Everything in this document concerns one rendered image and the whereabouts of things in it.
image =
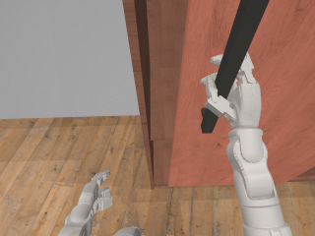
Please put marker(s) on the handle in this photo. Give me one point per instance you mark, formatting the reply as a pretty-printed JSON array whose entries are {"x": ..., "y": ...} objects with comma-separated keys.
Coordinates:
[{"x": 247, "y": 19}]

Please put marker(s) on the wardrobe door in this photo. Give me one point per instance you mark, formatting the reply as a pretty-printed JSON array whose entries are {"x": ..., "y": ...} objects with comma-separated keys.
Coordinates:
[
  {"x": 282, "y": 52},
  {"x": 308, "y": 173}
]

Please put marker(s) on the robot left forearm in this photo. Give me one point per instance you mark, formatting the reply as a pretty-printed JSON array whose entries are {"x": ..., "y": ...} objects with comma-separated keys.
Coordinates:
[{"x": 79, "y": 222}]

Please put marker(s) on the robot right forearm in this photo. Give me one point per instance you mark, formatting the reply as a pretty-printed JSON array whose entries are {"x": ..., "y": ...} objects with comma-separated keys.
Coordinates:
[{"x": 254, "y": 184}]

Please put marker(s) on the left robot hand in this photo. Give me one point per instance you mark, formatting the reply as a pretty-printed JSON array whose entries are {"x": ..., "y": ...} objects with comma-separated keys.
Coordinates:
[{"x": 91, "y": 195}]

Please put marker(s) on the right robot hand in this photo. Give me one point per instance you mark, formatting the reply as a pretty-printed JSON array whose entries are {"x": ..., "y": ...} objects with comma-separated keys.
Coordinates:
[{"x": 245, "y": 98}]

